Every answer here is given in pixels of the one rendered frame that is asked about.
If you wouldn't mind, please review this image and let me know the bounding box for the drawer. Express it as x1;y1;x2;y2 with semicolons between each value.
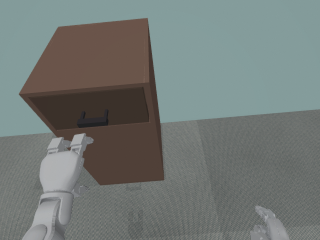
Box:
30;87;149;130

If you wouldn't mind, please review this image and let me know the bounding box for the cabinet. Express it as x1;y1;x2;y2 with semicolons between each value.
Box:
19;18;164;186

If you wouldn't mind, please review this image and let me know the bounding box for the handle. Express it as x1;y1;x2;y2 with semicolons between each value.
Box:
77;109;109;128

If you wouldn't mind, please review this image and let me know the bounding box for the robot left hand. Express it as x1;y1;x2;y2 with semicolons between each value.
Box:
39;133;94;198

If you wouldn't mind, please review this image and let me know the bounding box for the robot right hand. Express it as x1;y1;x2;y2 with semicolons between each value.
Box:
250;205;290;240

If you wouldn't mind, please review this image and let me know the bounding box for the robot left forearm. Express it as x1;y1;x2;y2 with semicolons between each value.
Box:
22;190;74;240

